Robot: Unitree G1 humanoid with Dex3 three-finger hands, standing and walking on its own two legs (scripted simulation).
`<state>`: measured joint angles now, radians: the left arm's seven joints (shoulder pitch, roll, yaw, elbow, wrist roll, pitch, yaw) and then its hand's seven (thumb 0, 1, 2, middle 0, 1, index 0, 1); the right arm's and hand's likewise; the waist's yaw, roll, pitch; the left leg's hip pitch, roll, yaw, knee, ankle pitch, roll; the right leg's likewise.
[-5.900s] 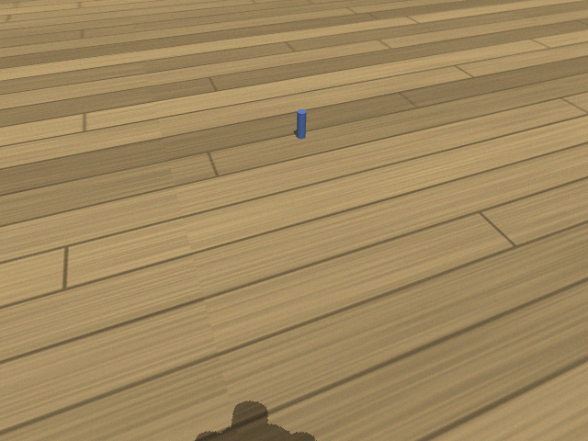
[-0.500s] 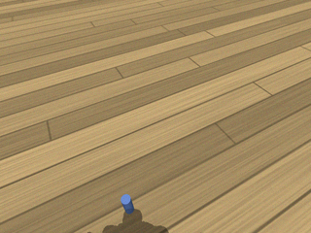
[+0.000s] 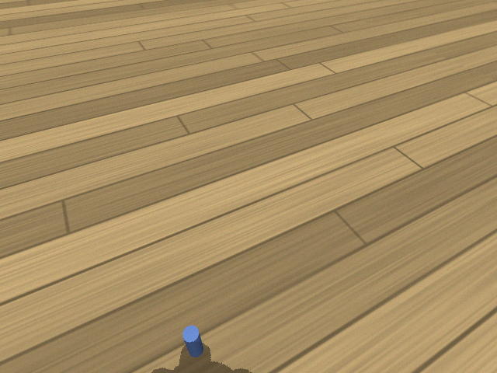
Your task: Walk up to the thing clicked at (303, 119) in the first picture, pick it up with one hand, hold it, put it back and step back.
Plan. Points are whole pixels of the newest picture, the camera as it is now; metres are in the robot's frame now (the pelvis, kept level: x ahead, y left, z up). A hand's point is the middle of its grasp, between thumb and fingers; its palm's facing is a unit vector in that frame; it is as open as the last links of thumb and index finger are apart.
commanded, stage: walk up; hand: left
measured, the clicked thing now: (193, 342) +0.41 +0.20 -0.70
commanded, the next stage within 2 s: stand in 0.74 s
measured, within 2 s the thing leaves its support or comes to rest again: neither
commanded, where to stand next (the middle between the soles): +0.06 -0.02 m, yaw +0 degrees
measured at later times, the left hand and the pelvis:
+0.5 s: hand out of the picture +0.08 +0.25 -0.16, palm faces -0.01 -0.95 -0.32, open 7.4 cm; pelvis +0.01 +0.00 +0.00, yaw +0 degrees
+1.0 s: hand out of the picture +0.10 +0.25 -0.15, palm faces -0.02 -0.94 -0.34, open 7.4 cm; pelvis +0.01 +0.00 +0.00, yaw +1 degrees
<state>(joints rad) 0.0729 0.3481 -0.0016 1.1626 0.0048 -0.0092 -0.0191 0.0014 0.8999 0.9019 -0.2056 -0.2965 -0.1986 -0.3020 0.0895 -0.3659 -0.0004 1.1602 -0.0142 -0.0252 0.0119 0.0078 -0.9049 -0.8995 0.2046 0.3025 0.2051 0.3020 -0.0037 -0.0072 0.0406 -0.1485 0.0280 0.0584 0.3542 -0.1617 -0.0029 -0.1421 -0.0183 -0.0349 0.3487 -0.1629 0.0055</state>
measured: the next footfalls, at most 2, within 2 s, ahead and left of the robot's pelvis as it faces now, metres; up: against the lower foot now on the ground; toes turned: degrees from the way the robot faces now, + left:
none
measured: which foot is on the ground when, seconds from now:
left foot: down 0.00-1.00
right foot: down 0.00-1.00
